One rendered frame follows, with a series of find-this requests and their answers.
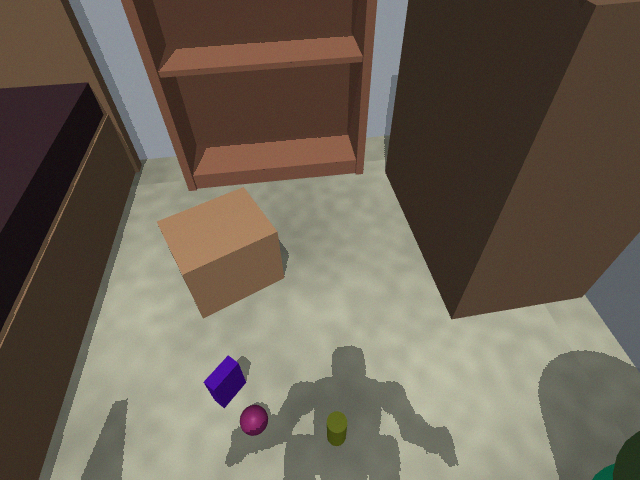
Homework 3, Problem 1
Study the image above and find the bed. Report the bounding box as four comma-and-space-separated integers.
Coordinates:
0, 0, 142, 480

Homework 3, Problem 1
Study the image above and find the bookshelf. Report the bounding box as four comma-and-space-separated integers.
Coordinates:
121, 0, 377, 191

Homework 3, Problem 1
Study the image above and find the potted plant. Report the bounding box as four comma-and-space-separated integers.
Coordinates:
592, 431, 640, 480

